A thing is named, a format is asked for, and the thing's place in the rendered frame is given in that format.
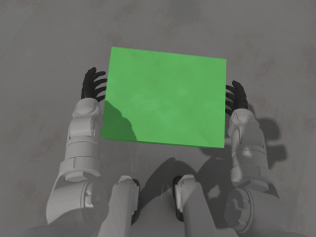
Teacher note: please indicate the right robot forearm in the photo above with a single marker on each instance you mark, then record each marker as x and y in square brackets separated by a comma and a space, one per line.
[250, 167]

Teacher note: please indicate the left robot hand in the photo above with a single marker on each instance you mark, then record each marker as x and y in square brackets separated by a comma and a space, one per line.
[89, 86]

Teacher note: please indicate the left robot forearm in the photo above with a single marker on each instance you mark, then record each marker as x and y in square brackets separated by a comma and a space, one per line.
[83, 146]

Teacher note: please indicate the carton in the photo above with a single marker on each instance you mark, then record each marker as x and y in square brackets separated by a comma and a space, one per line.
[165, 98]

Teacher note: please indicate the right robot foot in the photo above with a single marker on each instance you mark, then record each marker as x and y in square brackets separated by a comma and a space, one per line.
[179, 214]

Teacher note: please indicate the right robot upper arm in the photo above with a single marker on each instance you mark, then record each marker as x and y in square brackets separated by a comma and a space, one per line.
[255, 214]

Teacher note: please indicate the left robot foot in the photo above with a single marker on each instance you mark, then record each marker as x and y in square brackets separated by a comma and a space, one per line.
[133, 216]

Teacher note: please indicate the left robot upper arm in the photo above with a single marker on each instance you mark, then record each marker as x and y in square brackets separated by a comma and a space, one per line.
[73, 210]

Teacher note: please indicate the right robot hand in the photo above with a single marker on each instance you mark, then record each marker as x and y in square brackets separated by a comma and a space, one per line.
[239, 97]

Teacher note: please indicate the robot foot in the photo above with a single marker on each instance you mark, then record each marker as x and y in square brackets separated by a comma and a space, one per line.
[179, 214]
[133, 216]

